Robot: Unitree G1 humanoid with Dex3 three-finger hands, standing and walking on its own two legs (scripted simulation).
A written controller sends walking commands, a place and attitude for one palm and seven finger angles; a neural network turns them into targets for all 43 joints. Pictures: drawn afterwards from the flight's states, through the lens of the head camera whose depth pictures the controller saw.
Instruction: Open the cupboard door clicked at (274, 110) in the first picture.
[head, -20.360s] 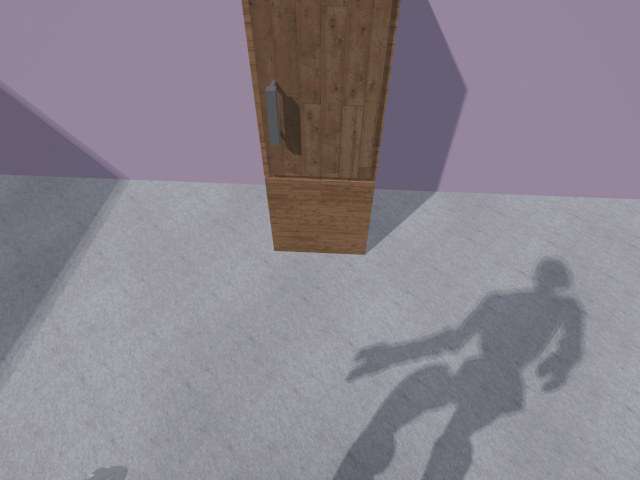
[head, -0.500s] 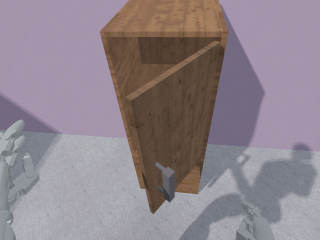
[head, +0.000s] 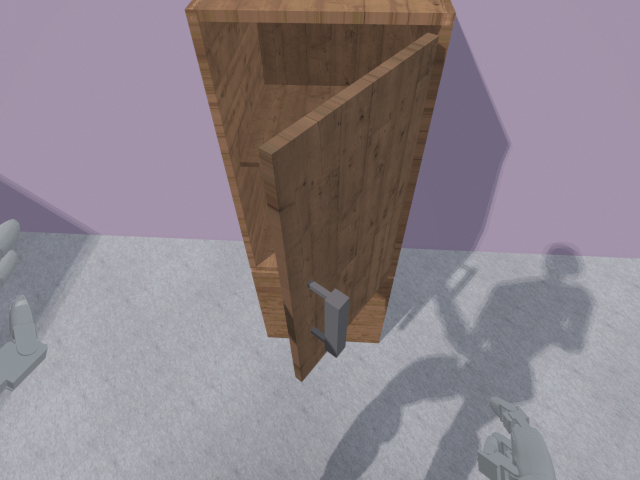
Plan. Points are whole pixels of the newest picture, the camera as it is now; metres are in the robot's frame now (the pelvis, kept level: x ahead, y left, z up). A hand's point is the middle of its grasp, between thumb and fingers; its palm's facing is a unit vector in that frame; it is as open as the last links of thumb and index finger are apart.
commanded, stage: step back with the hand held close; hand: left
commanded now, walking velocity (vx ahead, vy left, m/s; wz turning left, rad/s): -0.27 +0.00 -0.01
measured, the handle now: (325, 318) +0.38 +0.02 -0.10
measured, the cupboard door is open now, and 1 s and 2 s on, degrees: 55 55 55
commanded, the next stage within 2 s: stop stepping back and stand still in 0.64 s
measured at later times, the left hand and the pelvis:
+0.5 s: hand out of the picture +0.09 +0.31 +0.16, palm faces +0.53 -0.73 -0.43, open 7.4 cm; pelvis -0.09 +0.02 -0.01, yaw +5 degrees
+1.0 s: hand out of the picture +0.03 +0.25 +0.16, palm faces +0.40 -0.78 -0.49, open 7.4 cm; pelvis -0.15 -0.01 -0.02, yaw +1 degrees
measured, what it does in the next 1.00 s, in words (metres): walks backwards: left foot, then right foot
